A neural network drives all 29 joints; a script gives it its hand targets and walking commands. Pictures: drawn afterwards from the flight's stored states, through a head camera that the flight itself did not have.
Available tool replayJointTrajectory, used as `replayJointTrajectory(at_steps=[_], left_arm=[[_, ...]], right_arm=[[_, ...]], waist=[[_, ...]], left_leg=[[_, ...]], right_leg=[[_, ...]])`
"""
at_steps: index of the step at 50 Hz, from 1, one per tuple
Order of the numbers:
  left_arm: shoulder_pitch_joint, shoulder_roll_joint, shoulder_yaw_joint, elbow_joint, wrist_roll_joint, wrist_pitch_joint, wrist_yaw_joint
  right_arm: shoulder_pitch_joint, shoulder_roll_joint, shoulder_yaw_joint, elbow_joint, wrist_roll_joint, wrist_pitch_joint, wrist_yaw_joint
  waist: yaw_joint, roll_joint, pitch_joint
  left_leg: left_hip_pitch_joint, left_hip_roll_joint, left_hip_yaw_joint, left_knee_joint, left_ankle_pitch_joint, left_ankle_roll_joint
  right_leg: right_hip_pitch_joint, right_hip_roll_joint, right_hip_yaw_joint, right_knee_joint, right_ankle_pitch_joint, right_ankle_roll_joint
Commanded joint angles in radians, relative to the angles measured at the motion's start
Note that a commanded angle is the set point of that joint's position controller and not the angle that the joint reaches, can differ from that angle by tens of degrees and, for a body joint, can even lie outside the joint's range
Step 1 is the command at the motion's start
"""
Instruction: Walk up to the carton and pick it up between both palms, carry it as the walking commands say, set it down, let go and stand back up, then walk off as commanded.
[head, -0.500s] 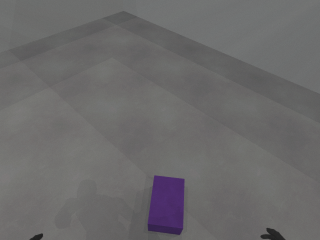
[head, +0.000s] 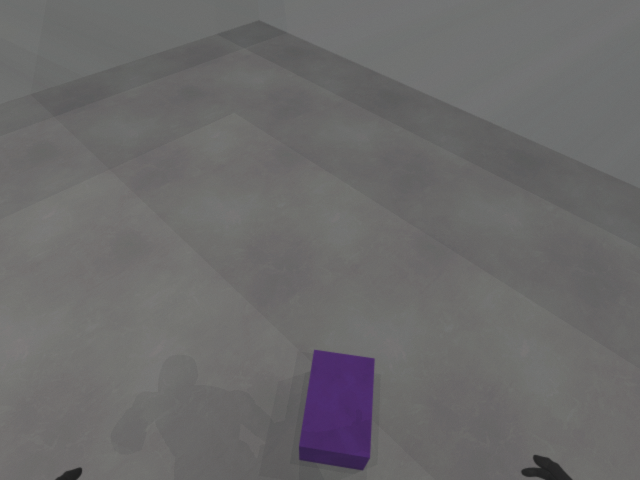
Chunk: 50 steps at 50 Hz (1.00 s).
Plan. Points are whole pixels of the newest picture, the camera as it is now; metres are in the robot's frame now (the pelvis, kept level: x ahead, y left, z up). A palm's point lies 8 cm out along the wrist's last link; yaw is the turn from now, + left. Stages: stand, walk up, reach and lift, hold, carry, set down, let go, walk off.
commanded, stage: walk up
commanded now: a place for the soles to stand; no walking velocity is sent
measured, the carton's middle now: (337, 408) +0.44 -0.07 -0.70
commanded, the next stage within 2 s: reach and lift in 0.28 s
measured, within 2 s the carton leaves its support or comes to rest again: neither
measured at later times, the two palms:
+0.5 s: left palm (85, 466) +0.17 +0.30 -0.09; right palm out of the picture +0.14 -0.31 -0.09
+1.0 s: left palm (165, 398) +0.27 +0.24 -0.14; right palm (504, 424) +0.24 -0.27 -0.14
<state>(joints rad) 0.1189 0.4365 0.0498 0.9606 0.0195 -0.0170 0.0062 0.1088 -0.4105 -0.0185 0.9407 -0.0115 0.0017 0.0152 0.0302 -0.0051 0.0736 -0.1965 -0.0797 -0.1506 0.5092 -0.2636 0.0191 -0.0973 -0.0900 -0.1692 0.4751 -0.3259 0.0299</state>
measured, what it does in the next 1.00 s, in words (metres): lowers itself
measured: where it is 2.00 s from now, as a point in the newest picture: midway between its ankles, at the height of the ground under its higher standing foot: outside the picture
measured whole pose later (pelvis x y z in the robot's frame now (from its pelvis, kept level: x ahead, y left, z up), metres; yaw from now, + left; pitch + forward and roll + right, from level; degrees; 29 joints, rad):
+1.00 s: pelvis -0.07 +0.00 -0.05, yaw -9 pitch +16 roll +0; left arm -0.43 0.32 0.19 0.66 -0.01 0.26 -0.02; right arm -0.52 -0.29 -0.15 0.73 -0.03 0.28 -0.01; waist 0.06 -0.02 0.13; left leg -0.86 -0.01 -0.02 0.89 -0.31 -0.01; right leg -0.84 -0.01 0.00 0.90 -0.34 0.02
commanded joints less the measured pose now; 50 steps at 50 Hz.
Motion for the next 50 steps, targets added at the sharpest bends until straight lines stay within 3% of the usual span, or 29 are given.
replayJointTrajectory(at_steps=[1, 3, 7, 10, 12, 14, 15, 16, 17, 18, 19, 22, 23, 26, 29, 36, 43, 50], left_arm=[[-0.03, 0.157, 0.029, -0.051, -0.004, -0.007, 0.001], [-0.016, 0.157, 0.029, -0.042, 0.0, -0.01, 0.0], [0.002, 0.189, 0.038, -0.034, 0.007, -0.018, 0.003], [-0.008, 0.197, 0.042, -0.043, 0.007, -0.017, 0.005], [-0.021, 0.193, 0.041, -0.051, 0.005, -0.014, 0.005], [-0.03, 0.184, 0.039, -0.056, 0.003, -0.011, 0.004], [-0.226, 0.037, 0.09, -0.407, 0.06, 0.045, -0.012], [-0.202, 0.075, 0.096, -0.451, 0.057, 0.073, -0.027], [-0.124, 0.081, 0.124, -0.445, 0.052, 0.101, -0.038], [-0.087, 0.085, 0.15, -0.46, 0.051, 0.131, -0.042], [-0.041, 0.088, 0.19, -0.449, 0.073, 0.16, -0.041], [0.016, 0.089, 0.263, -0.446, 0.077, 0.203, -0.031], [0.015, 0.084, 0.269, -0.45, 0.067, 0.21, -0.031], [-0.08, 0.046, 0.26, -0.483, 0.034, 0.209, -0.048], [-0.153, 0.041, 0.253, -0.483, 0.014, 0.217, -0.054], [-0.358, 0.056, 0.224, -0.473, -0.012, 0.252, -0.048], [-0.549, 0.049, 0.191, -0.431, -0.028, 0.269, -0.041], [-0.703, 0.008, 0.161, -0.381, -0.035, 0.266, -0.011]], right_arm=[[-0.017, -0.184, -0.035, -0.053, 0.001, -0.012, -0.008], [-0.032, -0.181, -0.031, -0.056, 0.002, -0.012, -0.01], [-0.034, -0.167, -0.028, -0.05, 0.003, -0.012, -0.008], [-0.025, -0.163, -0.03, -0.046, 0.002, -0.009, -0.004], [-0.017, -0.166, -0.033, -0.046, 0.0, -0.009, -0.003], [-0.01, -0.172, -0.036, -0.047, 0.0, -0.01, -0.003], [-0.171, -0.039, -0.151, -0.398, -0.069, 0.018, 0.031], [-0.12, -0.065, -0.178, -0.395, -0.068, 0.049, 0.047], [-0.091, -0.089, -0.196, -0.354, -0.063, 0.089, 0.06], [-0.095, -0.125, -0.192, -0.364, -0.054, 0.12, 0.068], [-0.091, -0.137, -0.172, -0.365, -0.046, 0.149, 0.073], [-0.125, -0.122, -0.132, -0.386, -0.057, 0.19, 0.075], [-0.152, -0.116, -0.125, -0.412, -0.061, 0.193, 0.074], [-0.283, -0.101, -0.128, -0.487, -0.065, 0.198, 0.058], [-0.345, -0.076, -0.119, -0.481, -0.064, 0.223, 0.037], [-0.518, -0.049, -0.133, -0.403, -0.062, 0.274, 0.0], [-0.646, -0.014, -0.148, -0.319, -0.04, 0.281, -0.028], [-0.82, -0.033, -0.166, -0.3, -0.007, 0.25, -0.024]], waist=[[-0.008, 0.064, -0.1], [0.003, 0.064, -0.089], [0.005, 0.007, -0.075], [-0.003, -0.018, -0.073], [-0.008, -0.018, -0.071], [-0.011, -0.002, -0.074], [-0.018, -0.059, 0.106], [-0.059, -0.051, 0.054], [-0.08, 0.027, 0.029], [-0.071, 0.104, 0.005], [-0.043, 0.136, -0.015], [0.07, 0.085, -0.138], [0.092, 0.065, -0.179], [0.114, 0.031, -0.242], [0.118, -0.004, -0.255], [0.071, -0.045, -0.279], [0.025, -0.027, -0.392], [0.03, 0.026, -0.55]], left_leg=[[-0.023, 0.154, -0.173, -0.119, 0.346, 0.093], [-0.062, 0.148, -0.166, -0.13, 0.313, 0.082], [-0.073, 0.098, -0.064, -0.057, 0.354, 0.04], [-0.062, 0.091, -0.034, -0.031, 0.342, 0.035], [-0.046, 0.094, -0.04, -0.035, 0.354, 0.041], [-0.027, 0.103, -0.065, -0.049, 0.375, 0.053], [-0.17, 0.05, 0.04, -0.056, 0.169, -0.024], [-0.216, 0.056, 0.069, -0.062, 0.138, -0.018], [-0.24, 0.072, 0.119, -0.051, 0.121, -0.04], [-0.26, 0.091, 0.126, -0.043, 0.108, -0.04], [-0.257, 0.091, 0.133, -0.04, 0.115, -0.034], [-0.164, 0.055, 0.162, 0.024, 0.27, -0.039], [-0.141, 0.045, 0.17, 0.052, 0.304, -0.043], [-0.158, 0.028, 0.196, 0.117, 0.287, -0.059], [-0.218, 0.031, 0.215, 0.138, 0.229, -0.06], [-0.323, 0.034, 0.216, 0.198, 0.105, -0.055], [-0.394, 0.022, 0.207, 0.258, 0.119, -0.059], [-0.432, 0.026, 0.18, 0.293, 0.149, -0.066]], right_leg=[[0.049, -0.015, 0.087, -0.026, 0.086, -0.051], [0.082, -0.021, 0.104, -0.065, 0.077, -0.058], [0.103, -0.093, 0.129, -0.123, 0.15, -0.086], [0.089, -0.12, 0.124, -0.122, 0.156, -0.099], [0.068, -0.109, 0.108, -0.107, 0.14, -0.094], [0.05, -0.08, 0.091, -0.081, 0.123, -0.08], [-0.155, 0.064, 0.149, -0.008, 0.123, -0.017], [-0.107, 0.095, 0.108, 0.016, 0.129, -0.02], [-0.088, 0.121, 0.089, 0.053, 0.135, -0.021], [-0.064, 0.134, 0.093, 0.087, 0.142, -0.018], [-0.046, 0.143, 0.091, 0.099, 0.148, -0.01], [-0.077, 0.144, 0.123, 0.109, 0.187, -0.012], [-0.096, 0.142, 0.137, 0.118, 0.192, -0.014], [-0.157, 0.136, 0.16, 0.167, 0.173, -0.006], [-0.172, 0.132, 0.172, 0.197, 0.154, 0.013], [-0.297, 0.121, 0.191, 0.241, 0.076, 0.017], [-0.396, 0.117, 0.191, 0.288, 0.119, 0.008], [-0.546, 0.126, 0.161, 0.344, 0.122, -0.001]])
